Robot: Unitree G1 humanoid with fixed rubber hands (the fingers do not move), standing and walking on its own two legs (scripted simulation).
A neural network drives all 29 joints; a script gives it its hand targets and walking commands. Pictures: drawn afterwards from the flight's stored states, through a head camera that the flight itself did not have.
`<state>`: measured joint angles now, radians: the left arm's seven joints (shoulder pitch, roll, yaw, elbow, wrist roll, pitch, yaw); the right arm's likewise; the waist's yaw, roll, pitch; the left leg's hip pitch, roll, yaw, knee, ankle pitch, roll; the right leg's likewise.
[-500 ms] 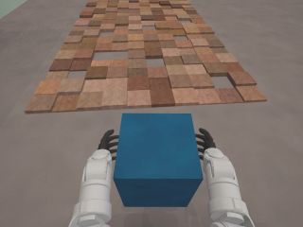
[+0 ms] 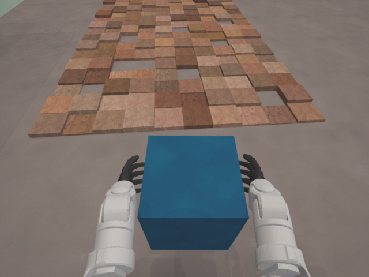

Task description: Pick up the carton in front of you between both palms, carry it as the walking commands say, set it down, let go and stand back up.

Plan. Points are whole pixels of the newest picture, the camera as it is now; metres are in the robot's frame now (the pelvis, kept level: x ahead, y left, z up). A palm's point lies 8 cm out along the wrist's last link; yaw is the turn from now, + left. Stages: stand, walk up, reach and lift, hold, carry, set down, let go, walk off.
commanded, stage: reach and lift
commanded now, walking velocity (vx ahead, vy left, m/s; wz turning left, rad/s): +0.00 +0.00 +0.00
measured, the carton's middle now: (190, 196) +0.31 +0.00 -0.04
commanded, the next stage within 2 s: hold in 0.30 s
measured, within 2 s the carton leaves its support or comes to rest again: neither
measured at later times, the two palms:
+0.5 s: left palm (125, 186) +0.28 +0.15 +0.05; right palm (260, 184) +0.29 -0.15 +0.05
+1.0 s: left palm (124, 185) +0.29 +0.15 +0.05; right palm (260, 184) +0.29 -0.15 +0.05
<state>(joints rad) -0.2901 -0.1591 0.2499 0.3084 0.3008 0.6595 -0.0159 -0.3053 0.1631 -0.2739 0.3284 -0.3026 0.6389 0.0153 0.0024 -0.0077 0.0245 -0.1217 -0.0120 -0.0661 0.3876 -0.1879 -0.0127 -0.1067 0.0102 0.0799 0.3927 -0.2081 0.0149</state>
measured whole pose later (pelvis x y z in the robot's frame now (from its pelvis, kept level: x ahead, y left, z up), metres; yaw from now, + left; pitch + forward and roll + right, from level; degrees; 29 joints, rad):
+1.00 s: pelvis -0.01 +0.00 +0.00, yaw +0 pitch -5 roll +0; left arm -0.29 -0.16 0.23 0.23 0.28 0.77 -0.01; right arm -0.30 0.16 -0.25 0.24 -0.29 0.76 0.01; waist 0.01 0.00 -0.02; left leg -0.13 -0.01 -0.06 0.42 -0.21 -0.02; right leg -0.12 0.01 0.08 0.43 -0.24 0.02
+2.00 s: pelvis +0.45 -0.08 +0.01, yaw +0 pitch +5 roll +1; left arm 0.02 -0.13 0.05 -0.51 0.02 1.18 0.15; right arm 0.00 0.13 -0.05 -0.51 -0.05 1.18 -0.13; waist 0.04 0.00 -0.13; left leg -0.61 0.12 0.12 0.86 -0.17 0.00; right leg -0.18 -0.03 -0.26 0.31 -0.22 -0.06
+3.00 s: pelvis +1.12 -0.11 -0.01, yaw -2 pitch +7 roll +1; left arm -0.62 -0.10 0.29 -0.11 -0.03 1.06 0.19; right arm -0.63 0.11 -0.32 -0.14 -0.02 1.08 -0.18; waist 0.07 0.01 0.09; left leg -0.82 0.06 0.05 1.22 -0.33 0.05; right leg -0.30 0.00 -0.17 0.52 -0.34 -0.10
